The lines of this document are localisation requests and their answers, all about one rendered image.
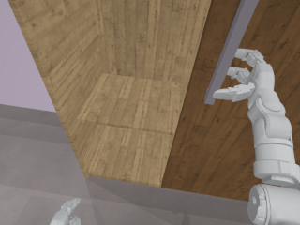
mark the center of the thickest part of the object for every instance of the right robot hand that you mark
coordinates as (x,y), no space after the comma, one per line
(261,77)

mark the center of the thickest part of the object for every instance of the right robot upper arm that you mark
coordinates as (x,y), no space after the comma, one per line
(273,205)

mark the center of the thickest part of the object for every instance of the wardrobe door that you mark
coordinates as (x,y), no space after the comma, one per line
(213,150)

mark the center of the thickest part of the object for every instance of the robot right forearm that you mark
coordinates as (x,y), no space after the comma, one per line
(273,141)

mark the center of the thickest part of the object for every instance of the left robot hand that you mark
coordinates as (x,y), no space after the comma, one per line
(62,217)

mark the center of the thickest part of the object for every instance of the handle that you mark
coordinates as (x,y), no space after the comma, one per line
(239,26)

